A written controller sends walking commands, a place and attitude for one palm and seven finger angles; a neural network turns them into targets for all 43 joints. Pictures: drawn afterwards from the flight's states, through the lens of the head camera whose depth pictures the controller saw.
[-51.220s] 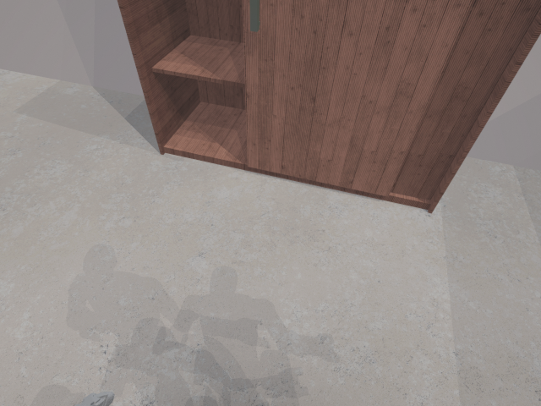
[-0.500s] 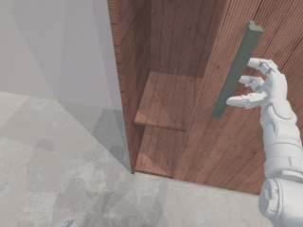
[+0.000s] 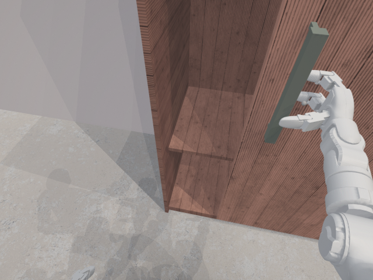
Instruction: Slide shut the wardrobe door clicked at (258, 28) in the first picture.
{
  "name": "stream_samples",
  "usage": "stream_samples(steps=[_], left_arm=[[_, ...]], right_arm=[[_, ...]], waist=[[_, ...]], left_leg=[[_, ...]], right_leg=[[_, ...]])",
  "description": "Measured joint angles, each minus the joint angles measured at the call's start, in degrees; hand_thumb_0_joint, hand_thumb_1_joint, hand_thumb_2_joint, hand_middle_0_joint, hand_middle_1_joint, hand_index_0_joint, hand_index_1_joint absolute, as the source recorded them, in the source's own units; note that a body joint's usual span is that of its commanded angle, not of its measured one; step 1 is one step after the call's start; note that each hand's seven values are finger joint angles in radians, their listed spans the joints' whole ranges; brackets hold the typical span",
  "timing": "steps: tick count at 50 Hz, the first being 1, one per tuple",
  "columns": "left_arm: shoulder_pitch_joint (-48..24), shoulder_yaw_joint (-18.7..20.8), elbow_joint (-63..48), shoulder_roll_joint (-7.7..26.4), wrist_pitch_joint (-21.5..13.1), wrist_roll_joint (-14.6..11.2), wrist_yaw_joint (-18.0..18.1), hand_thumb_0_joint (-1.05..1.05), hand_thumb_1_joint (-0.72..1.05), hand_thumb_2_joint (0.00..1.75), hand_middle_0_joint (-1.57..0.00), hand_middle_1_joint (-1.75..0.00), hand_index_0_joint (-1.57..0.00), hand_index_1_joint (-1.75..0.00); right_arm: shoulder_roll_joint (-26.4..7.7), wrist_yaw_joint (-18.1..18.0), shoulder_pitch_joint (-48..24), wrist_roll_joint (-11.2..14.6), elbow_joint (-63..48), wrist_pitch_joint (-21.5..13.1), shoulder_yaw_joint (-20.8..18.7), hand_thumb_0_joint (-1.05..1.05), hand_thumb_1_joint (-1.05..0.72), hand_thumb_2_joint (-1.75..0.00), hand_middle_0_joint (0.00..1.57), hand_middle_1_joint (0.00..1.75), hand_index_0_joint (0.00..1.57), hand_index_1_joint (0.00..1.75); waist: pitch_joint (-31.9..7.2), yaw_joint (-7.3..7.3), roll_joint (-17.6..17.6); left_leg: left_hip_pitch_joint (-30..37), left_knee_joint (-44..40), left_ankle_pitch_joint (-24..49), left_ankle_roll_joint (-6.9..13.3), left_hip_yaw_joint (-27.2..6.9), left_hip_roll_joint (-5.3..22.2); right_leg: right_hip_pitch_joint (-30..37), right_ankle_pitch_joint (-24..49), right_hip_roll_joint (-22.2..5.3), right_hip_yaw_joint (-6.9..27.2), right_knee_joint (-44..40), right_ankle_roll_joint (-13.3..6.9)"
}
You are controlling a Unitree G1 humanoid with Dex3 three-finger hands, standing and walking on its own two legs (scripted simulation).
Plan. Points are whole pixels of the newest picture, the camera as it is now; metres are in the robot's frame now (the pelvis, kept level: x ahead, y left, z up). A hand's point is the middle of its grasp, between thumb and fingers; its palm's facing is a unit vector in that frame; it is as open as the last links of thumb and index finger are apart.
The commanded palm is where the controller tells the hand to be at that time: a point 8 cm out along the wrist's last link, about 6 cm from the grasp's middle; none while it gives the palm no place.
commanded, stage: slide the fingers in behind the handle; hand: right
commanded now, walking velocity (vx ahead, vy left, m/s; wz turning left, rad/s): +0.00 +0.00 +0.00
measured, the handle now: (288, 91) +0.51 -0.16 +0.16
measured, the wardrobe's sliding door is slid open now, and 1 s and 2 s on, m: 0.26 0.26 0.26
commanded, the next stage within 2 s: grip the handle and tug to test in 1.62 s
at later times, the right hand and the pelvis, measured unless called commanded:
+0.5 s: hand (301, 105) +0.45 -0.17 +0.17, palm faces +0.09 +1.00 +0.01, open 14.0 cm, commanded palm +0.42 -0.22 +0.17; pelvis +0.00 -0.01 +0.00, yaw +0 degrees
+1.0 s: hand (288, 103) +0.45 -0.15 +0.17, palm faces +0.09 +1.00 -0.01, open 14.1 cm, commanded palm +0.42 -0.19 +0.17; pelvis +0.00 +0.00 +0.00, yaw -1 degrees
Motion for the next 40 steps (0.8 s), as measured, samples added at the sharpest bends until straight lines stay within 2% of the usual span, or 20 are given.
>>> stream_samples(steps=[8, 19, 34, 40], left_arm=[[1.1, 0.4, -0.2, 0.2, 0.1, -0.2, -0.2, 0.01, 0.90, 0.90, -0.20, -0.30, -0.20, -0.30], [-0.9, 0.2, -0.1, -0.3, -0.4, -0.3, -0.1, 0.01, 0.90, 0.90, -0.20, -0.30, -0.20, -0.30], [-2.3, -0.2, -0.3, -1.0, -0.4, 0.2, -0.5, 0.01, 0.90, 0.90, -0.20, -0.30, -0.20, -0.30], [-1.9, 0.1, 0.1, -0.9, -0.1, 0.2, -0.6, 0.01, 0.90, 0.90, -0.20, -0.30, -0.20, -0.30]], right_arm=[[-0.1, -0.1, 2.7, 0.4, -3.3, 0.5, -0.3, -0.01, 0.50, -0.30, 0.31, 1.21, 0.32, 1.21], [3.0, -2.0, 3.8, 0.9, -7.0, 3.3, 2.6, -0.01, 0.50, -0.30, 0.30, 1.20, 0.30, 1.20], [5.4, -4.0, 2.6, 0.2, -7.0, 3.2, 4.4, -0.01, 0.50, -0.30, 0.30, 1.20, 0.30, 1.20], [6.2, -5.9, 3.5, -0.1, -8.3, 3.4, 4.9, -0.01, 0.50, -0.30, 0.28, 1.20, 0.29, 1.19]], waist=[[-0.3, 0.07, 0.0], [-0.1, -0.89, -0.1], [-0.2, -1.39, -0.2], [0.0, -1.50, -0.5]], left_leg=[[0.5, -0.5, 0.3, -0.2, -0.6, -0.1], [1.9, -1.4, 0.7, -0.6, -0.2, 0.4], [2.3, -1.5, 0.6, -0.7, -0.2, 0.7], [2.9, -1.7, 0.6, -0.6, -0.3, 0.6]], right_leg=[[0.6, 0.0, -0.1, -0.6, -0.3, -0.2], [1.6, 0.3, 0.5, -0.2, -0.8, -0.6], [2.2, 0.5, 0.8, -0.1, -1.3, -0.6], [2.9, 0.6, 0.7, -0.2, -1.6, -0.5]])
